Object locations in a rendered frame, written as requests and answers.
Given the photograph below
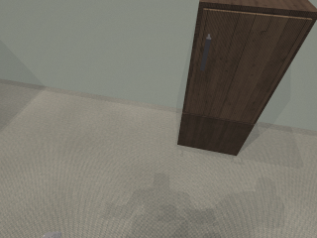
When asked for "handle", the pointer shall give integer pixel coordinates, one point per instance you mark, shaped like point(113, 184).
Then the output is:
point(205, 52)

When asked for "cupboard door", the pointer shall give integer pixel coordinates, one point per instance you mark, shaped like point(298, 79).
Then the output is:
point(247, 55)

